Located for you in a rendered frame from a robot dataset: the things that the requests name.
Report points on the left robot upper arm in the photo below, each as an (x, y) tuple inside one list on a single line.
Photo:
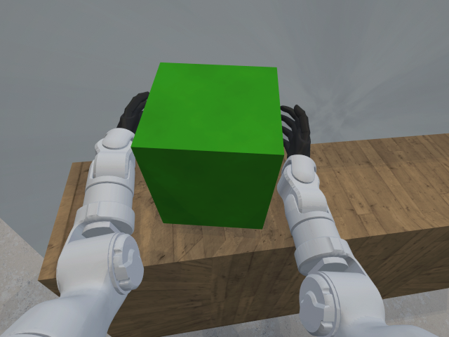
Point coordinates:
[(94, 277)]

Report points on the pedestal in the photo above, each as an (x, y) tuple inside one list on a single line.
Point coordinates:
[(389, 198)]

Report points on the robot right hand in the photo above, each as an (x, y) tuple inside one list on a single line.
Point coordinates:
[(299, 137)]

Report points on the robot right forearm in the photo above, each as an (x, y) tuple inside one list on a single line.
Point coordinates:
[(317, 241)]

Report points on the right robot upper arm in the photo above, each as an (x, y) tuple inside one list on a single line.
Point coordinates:
[(347, 304)]

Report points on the robot left forearm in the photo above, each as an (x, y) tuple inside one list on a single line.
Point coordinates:
[(107, 205)]

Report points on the robot left hand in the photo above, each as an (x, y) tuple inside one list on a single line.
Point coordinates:
[(133, 112)]

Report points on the carton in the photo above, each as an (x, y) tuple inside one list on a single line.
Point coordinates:
[(209, 143)]

